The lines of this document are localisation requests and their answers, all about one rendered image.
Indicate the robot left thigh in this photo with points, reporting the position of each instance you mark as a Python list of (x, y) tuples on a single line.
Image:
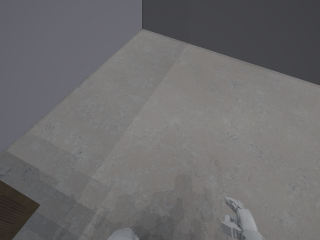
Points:
[(123, 234)]

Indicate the cabinet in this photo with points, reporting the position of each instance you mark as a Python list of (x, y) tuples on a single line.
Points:
[(30, 204)]

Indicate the robot right hand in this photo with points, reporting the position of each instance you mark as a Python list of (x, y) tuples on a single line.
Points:
[(235, 226)]

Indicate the robot right forearm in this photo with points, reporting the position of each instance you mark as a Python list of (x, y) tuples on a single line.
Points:
[(251, 235)]

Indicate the drawer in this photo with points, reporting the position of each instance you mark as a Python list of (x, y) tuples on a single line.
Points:
[(10, 212)]

